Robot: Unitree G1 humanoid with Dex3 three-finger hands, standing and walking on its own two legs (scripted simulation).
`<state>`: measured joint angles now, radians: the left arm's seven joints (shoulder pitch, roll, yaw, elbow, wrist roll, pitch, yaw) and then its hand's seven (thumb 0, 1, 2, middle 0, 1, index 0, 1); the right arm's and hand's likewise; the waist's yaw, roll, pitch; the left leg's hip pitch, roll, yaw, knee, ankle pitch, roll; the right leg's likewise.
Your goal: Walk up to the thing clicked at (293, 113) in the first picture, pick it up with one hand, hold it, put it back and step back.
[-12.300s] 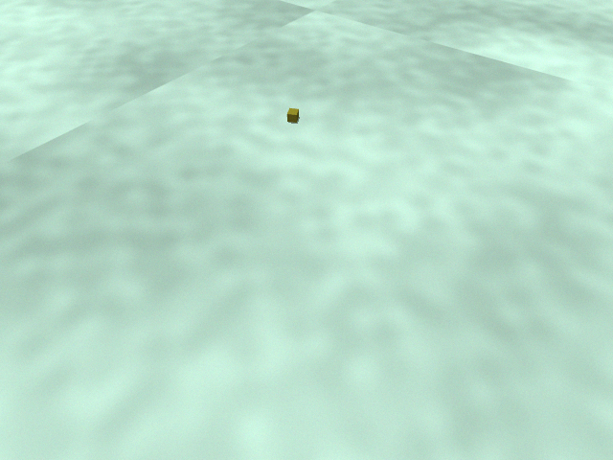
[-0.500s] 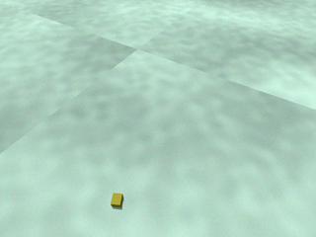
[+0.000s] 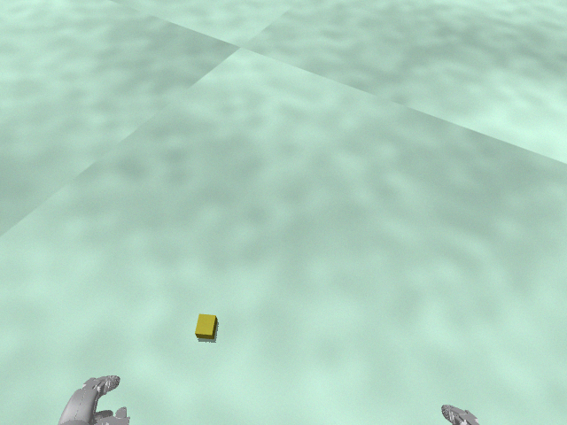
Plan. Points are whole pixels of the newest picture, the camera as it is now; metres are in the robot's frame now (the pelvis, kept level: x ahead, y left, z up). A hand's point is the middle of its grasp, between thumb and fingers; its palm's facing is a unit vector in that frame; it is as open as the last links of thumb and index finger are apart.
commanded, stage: rise first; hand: left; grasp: from above
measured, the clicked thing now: (206, 326) +0.47 +0.25 -0.74
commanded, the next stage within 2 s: none
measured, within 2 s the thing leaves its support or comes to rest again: neither
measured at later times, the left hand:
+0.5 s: hand (123, 424) +0.15 +0.26 -0.21, palm faces -0.11 -0.90 -0.42, open 14.0 cm
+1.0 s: hand out of the picture +0.14 +0.28 -0.26, palm faces -0.26 -0.82 -0.51, open 13.9 cm
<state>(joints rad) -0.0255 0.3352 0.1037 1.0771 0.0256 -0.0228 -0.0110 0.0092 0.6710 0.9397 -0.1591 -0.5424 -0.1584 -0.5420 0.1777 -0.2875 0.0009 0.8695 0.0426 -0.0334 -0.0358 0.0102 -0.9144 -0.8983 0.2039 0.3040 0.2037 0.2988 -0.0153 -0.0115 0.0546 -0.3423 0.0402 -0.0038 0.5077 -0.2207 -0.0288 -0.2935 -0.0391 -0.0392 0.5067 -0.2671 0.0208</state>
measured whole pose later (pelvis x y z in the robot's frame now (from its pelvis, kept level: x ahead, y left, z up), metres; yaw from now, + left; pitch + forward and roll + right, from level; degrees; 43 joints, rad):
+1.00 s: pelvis -0.01 +0.01 -0.12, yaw -1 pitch +22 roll -3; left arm 0.23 0.37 0.14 0.45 0.31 0.18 -0.01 0.00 -0.50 0.92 -0.17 -0.98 -0.16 -0.99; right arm 0.17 -0.23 -0.02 0.55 0.00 -0.18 -0.03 0.01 -0.90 -0.90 0.21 0.30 0.21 0.30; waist -0.03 0.01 -0.15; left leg -1.15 0.06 -0.04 1.33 -0.57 -0.02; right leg -1.08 -0.03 -0.03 1.30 -0.60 0.03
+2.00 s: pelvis -0.09 +0.02 -0.42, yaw -8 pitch +32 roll -9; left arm -0.79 0.81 0.16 1.24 1.22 -0.39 0.22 0.00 -0.48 1.00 -0.07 -0.95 -0.07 -0.95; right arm 0.12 -0.27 0.01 0.75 -0.11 0.01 0.10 0.01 -0.85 -0.88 0.21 0.30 0.21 0.30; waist -0.15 -0.03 -0.06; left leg -2.26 0.03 -0.16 2.33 -0.63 -0.01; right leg -2.13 0.01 -0.04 2.26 -0.69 0.05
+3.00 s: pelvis -0.07 +0.02 -0.46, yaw -12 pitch +32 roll -10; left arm -0.95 0.97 0.18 1.44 1.36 -0.42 0.34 0.00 -0.53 1.00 -0.07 -0.97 -0.07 -0.97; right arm 0.06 -0.26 0.11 0.75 -0.22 0.05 0.13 0.00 -0.90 -0.89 0.21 0.30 0.20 0.30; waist -0.23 -0.07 0.02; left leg -2.37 0.03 -0.23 2.48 -0.69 -0.04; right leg -2.23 0.04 -0.08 2.39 -0.73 0.07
